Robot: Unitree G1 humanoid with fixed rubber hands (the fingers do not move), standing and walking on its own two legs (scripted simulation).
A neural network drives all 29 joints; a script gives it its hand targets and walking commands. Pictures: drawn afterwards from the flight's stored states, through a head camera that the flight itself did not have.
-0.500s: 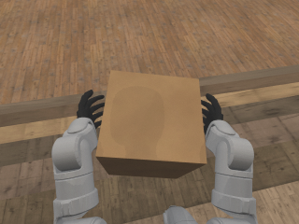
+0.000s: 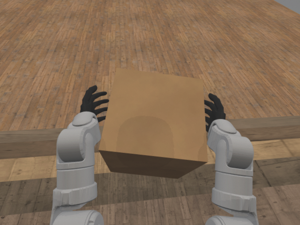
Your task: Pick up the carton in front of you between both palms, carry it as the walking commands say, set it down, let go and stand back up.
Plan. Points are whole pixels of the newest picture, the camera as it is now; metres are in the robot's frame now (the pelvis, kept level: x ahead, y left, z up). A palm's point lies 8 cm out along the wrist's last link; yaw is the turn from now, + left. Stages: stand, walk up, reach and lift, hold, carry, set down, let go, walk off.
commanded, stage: carry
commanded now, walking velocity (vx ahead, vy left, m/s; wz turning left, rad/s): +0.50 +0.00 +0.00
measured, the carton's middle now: (151, 130) +0.35 +0.00 +0.07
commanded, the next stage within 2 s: none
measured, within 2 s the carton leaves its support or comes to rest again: neither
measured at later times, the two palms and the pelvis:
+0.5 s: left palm (110, 106) +0.64 +0.15 -0.13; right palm (175, 104) +0.67 -0.15 -0.13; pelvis +0.34 -0.02 -0.20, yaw -1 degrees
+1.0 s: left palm (124, 84) +1.02 +0.12 -0.31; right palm (169, 91) +0.97 -0.18 -0.32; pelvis +0.69 +0.02 -0.38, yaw -2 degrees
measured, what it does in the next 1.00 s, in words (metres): goes down: right foot 0.16 m lower, then left foot 0.17 m lower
